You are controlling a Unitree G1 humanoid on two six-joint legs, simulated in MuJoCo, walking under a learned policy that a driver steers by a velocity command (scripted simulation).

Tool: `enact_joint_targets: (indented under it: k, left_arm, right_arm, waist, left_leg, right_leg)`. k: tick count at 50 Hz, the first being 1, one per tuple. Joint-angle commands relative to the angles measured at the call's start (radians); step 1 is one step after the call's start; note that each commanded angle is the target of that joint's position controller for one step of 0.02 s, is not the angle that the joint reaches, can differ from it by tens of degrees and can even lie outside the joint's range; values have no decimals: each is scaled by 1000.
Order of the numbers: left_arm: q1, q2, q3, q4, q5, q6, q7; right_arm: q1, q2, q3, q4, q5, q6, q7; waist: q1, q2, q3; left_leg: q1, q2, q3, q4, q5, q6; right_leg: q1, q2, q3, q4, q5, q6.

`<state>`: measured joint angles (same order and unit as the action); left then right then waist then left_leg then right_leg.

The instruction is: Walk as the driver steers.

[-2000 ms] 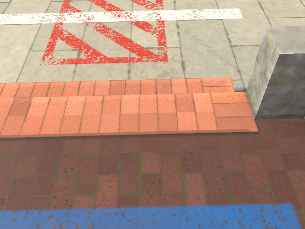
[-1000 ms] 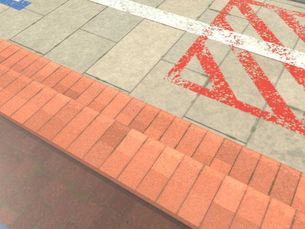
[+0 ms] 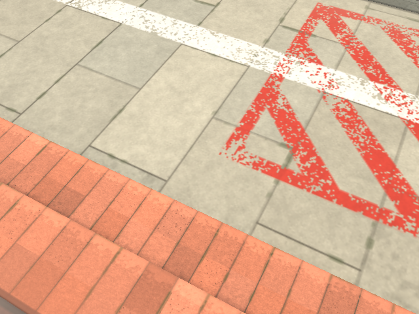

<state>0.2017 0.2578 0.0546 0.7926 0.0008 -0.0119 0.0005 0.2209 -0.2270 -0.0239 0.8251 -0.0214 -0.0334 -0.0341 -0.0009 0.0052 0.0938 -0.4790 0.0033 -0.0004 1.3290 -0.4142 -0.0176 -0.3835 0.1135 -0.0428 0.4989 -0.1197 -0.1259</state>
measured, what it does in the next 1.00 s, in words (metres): steps on the spot, turning right: left foot, then right foot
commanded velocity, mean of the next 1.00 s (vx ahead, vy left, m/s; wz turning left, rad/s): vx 0.04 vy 0.00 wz -0.58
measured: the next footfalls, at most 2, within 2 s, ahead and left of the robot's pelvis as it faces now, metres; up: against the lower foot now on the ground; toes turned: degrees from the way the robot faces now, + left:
left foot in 0.44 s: +0.13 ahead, +0.14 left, +0.00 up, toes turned -21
right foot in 0.92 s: +0.00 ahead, -0.02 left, +0.00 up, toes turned -33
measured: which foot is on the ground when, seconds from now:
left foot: up 0.00-0.42, down 0.44-0.92, up 0.94-1.00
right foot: down 0.00-0.44, up 0.46-0.90, down 0.92-1.00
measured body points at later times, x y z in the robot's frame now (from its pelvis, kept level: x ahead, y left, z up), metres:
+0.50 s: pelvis +0.06 +0.06 +0.01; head +0.09 +0.07 +0.46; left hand +0.24 +0.30 -0.11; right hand +0.11 -0.24 -0.08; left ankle +0.09 +0.15 -0.73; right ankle +0.06 -0.04 -0.70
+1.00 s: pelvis +0.02 +0.06 +0.00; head +0.02 +0.02 +0.45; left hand +0.30 +0.19 -0.08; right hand -0.06 -0.23 -0.12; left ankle +0.08 +0.16 -0.68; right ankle -0.04 +0.00 -0.73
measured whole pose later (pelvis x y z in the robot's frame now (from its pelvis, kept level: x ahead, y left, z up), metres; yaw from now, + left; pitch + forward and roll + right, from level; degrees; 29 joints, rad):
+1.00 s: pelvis +0.02 +0.06 +0.00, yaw -36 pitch +0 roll +1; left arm 0.20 0.27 0.04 0.65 0.01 0.06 -0.02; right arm 0.25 -0.31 -0.05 0.68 -0.02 0.06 -0.02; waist -0.01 0.05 0.05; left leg -0.43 0.04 0.07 0.94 -0.51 -0.03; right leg -0.26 0.06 0.01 0.58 -0.32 -0.07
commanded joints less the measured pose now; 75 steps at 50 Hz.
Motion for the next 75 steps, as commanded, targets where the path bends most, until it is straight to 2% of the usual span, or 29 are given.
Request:
enact_joint_targets:
  k: [1, 4, 11, 16, 20, 21, 22, 23, 24, 25, 27, 29, 34, 43, 45, 46, 47, 48, 50, 52, 54, 56, 67, 69, 71, 72, 73, 74, 75]
  left_arm:
    - [75, 120, 27, -47, 12, -3, 4]
    - [72, 164, 41, -69, 13, -4, -3]
    - [104, 170, 51, -113, 13, 38, 5]
    - [104, 184, 62, -137, 25, 51, 2]
    - [52, 187, 65, -152, 13, 57, -1]
    - [33, 174, 61, -159, 0, 57, 2]
    - [76, 111, 47, -166, -9, 54, 4]
    - [87, 92, 45, -190, -17, 50, 11]
    - [82, 183, 66, -164, 29, 52, 14]
    - [95, 190, 74, -146, 29, 54, 9]
    - [123, 175, 73, -119, 23, 73, -3]
    - [115, 166, 65, -116, 13, 84, -15]
    - [13, 136, 45, -150, 3, 98, -27]
    - [-26, 102, 17, -203, -8, 93, -39]
    - [43, 92, 13, -185, 0, 76, -31]
    - [71, 141, 24, -177, 16, 61, -19]
    - [65, 305, 58, -212, 14, 51, -13]
    - [156, 299, 70, -192, 11, 53, -10]
    - [54, 197, 37, -187, 9, 61, 3]
    - [-4, 170, 28, -198, 2, 62, 11]
    - [40, 165, 28, -186, 5, 56, 3]
    - [86, 171, 34, -173, 8, 47, -4]
    - [219, 182, 42, -133, 25, -4, -8]
    - [201, 182, 40, -130, 26, -10, -8]
    - [176, 160, 32, -123, 16, -13, 2]
    - [165, 110, 18, -130, 11, -24, 4]
    - [179, 38, -2, -159, -6, -34, -1]
    - [150, 133, 18, -149, 19, -32, 7]
    - [122, 150, 25, -141, 28, -30, 1]
  right_arm:
    - [113, -89, -25, -55, -15, 48, 1]
    - [92, -94, -28, -76, -7, 63, -2]
    - [-72, -114, -33, -144, -3, 83, -7]
    - [-87, -118, -25, -170, 17, 62, -14]
    - [25, -124, -22, -163, 32, 40, -22]
    - [66, -137, -25, -156, 24, 32, -29]
    - [43, -208, -37, -171, 7, 28, -36]
    - [-33, -299, -52, -209, -4, 35, -32]
    - [-11, -256, -49, -205, -9, 39, -24]
    - [-37, -184, -28, -215, -1, 39, -18]
    - [-94, -148, -17, -232, -1, 42, -14]
    - [-61, -148, -17, -237, -4, 45, -15]
    - [52, -179, -38, -211, -1, 48, -14]
    - [30, -219, -63, -204, -10, 47, 16]
    - [14, -222, -68, -198, 6, 57, 17]
    - [58, -202, -67, -191, 3, 61, 21]
    - [59, -106, -39, -261, -5, 69, 24]
    - [-46, -155, -42, -270, -8, 83, 4]
    - [-41, -172, -51, -247, 14, 84, 5]
    - [1, -200, -60, -218, -8, 78, 15]
    - [6, -195, -60, -205, -19, 81, 31]
    - [-38, -182, -58, -214, -17, 83, 40]
    - [-157, -141, -32, -219, -5, 30, 50]
    - [-109, -137, -32, -207, 4, 18, 43]
    - [43, -132, -34, -159, -4, -2, 27]
    - [151, -182, -45, -141, -15, -16, 15]
    - [230, -305, -70, -140, -22, -17, 6]
    - [245, -312, -84, -109, -6, -11, 12]
    - [194, -244, -67, -116, 3, -11, 20]
  waist:
    - [-35, -3, -156]
    - [-36, -37, -191]
    - [35, -108, -148]
    - [51, -133, -153]
    - [-2, -144, -161]
    - [-26, -117, -159]
    - [15, 41, -165]
    - [36, 245, -121]
    - [20, 149, -124]
    - [45, 87, -128]
    - [72, 107, -128]
    - [46, 142, -137]
    - [-24, 148, -137]
    - [-19, 184, -149]
    - [32, 127, -159]
    - [34, -23, -160]
    - [-3, -324, -131]
    - [104, -211, -142]
    - [26, -133, -70]
    - [-1, -146, -107]
    - [11, -122, -135]
    - [28, -118, -89]
    - [74, -120, -54]
    - [43, -119, -47]
    - [-45, -62, -56]
    - [-97, 39, -97]
    - [-106, 257, -181]
    - [-95, 166, -73]
    - [-56, 65, -4]
  left_leg:
    - [-29, 27, -31, -91, 29, -20]
    - [-37, 21, -34, -184, 87, -29]
    - [-125, 16, -79, -389, 114, -44]
    - [-24, -35, -81, -551, 30, -17]
    - [184, -68, -75, -840, 62, 23]
    - [293, -34, -90, -988, 144, 33]
    - [378, 149, -262, -1096, 106, 76]
    - [387, 374, -523, -1128, 300, 179]
    - [313, 395, -467, -1062, 520, 256]
    - [296, 337, -368, -1033, 606, 250]
    - [306, 219, -188, -1002, 670, 198]
    - [348, 193, -117, -978, 761, 200]
    - [473, 240, -110, -958, 723, 228]
    - [323, 284, -31, -910, 554, 209]
    - [251, 259, 32, -798, 470, 134]
    - [124, 205, 99, -634, 284, 59]
    - [-162, 30, 172, -393, -231, -29]
    - [-185, 16, 14, -265, -247, -30]
    - [-184, 42, -38, -216, -76, -28]
    - [-144, 34, -23, -223, 34, -35]
    - [-151, 26, -22, -232, 77, -36]
    - [-202, 25, -27, -301, 97, -39]
    - [-30, -10, -10, -659, 103, 0]
    - [126, -24, -3, -747, 107, 26]
    - [415, -35, -7, -891, 162, 50]
    - [574, 90, -151, -955, 42, 70]
    - [692, 344, -577, -1108, -328, 159]
    - [565, 402, -746, -1158, -428, 212]
    - [493, 353, -650, -1132, -357, 210]
  right_leg:
    - [106, -279, 281, -169, 632, -170]
    - [91, -251, 291, -178, 520, -147]
    - [149, -227, 464, -232, -107, -105]
    - [180, -227, 540, -181, 1, -106]
    - [155, -192, 595, -133, 99, -48]
    - [92, -153, 576, -96, -1, 0]
    - [-2, -56, 465, 49, -269, 63]
    - [-200, 113, 217, 259, -457, 106]
    - [-177, 36, 189, 470, -474, 122]
    - [-151, 17, 189, 558, -425, 129]
    - [-150, 8, 162, 685, -323, 149]
    - [-175, -1, 126, 729, -301, 177]
    - [-216, -38, 96, 595, -308, 203]
    - [64, -74, -22, 212, -346, 125]
    - [216, -58, -30, -50, -158, 94]
    - [328, -139, 146, -181, -101, 73]
    - [388, -469, 589, -187, 313, -45]
    - [328, -487, 566, -161, 425, -171]
    - [259, -362, 420, -175, 277, -139]
    - [258, -264, 358, -195, 174, -97]
    - [271, -238, 394, -248, -153, -102]
    - [279, -241, 461, -303, -363, -115]
    - [187, -244, 545, -269, -347, -137]
    - [104, -232, 550, -246, -328, -116]
    - [-52, -170, 509, -134, -326, -63]
    - [-161, -105, 425, 45, -362, -19]
    - [-306, 35, 229, 369, -443, 33]
    - [-409, 22, 213, 512, -420, 37]
    - [-409, -22, 241, 572, -334, 38]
